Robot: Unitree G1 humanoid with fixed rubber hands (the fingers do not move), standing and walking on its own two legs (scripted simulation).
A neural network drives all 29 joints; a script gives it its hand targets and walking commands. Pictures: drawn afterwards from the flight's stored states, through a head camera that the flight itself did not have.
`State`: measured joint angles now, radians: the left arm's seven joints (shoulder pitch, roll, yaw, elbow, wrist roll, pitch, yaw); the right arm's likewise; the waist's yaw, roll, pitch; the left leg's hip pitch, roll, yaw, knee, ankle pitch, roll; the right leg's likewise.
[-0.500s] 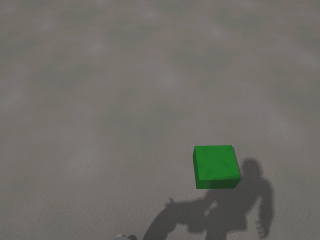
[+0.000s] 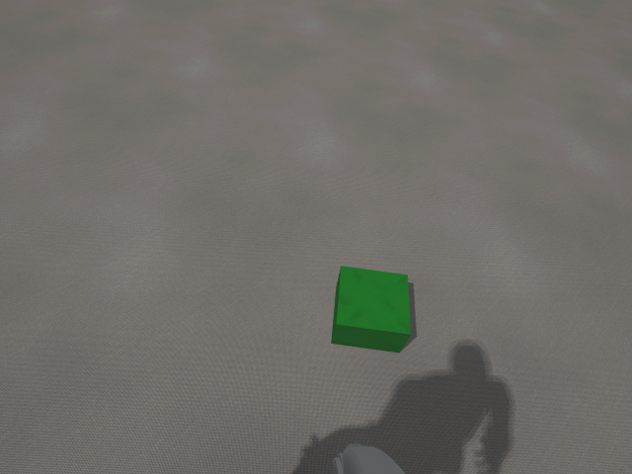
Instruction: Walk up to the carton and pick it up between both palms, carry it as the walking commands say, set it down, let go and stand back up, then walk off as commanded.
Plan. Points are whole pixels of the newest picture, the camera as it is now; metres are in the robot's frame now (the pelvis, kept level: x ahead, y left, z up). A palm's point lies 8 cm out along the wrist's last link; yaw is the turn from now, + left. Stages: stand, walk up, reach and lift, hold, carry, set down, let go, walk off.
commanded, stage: walk off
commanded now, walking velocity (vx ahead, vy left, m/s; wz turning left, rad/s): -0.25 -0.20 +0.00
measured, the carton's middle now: (369, 308) +0.73 -0.22 -0.70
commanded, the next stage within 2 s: none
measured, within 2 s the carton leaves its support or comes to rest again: neither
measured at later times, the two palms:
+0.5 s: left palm out of the picture -0.02 +0.08 -0.13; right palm out of the picture -0.07 -0.42 -0.13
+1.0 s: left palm out of the picture -0.18 -0.08 -0.11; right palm out of the picture -0.21 -0.61 -0.14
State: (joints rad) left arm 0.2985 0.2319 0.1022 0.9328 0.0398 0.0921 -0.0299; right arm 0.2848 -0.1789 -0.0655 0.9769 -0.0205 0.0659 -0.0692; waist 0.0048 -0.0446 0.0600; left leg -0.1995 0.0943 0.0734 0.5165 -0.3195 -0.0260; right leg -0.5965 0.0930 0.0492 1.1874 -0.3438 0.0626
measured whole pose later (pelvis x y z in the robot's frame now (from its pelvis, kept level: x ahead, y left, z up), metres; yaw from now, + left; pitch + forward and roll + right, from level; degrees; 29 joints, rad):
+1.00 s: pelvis -0.25 -0.33 +0.00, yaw -1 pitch +2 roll +2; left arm 0.21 0.21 0.05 0.89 0.04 0.08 -0.02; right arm 0.20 -0.29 -0.12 0.97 0.00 0.08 -0.05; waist -0.01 0.05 0.08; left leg -0.53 0.01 -0.06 1.16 -0.55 0.00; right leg -0.26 -0.04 -0.04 0.51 -0.29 -0.02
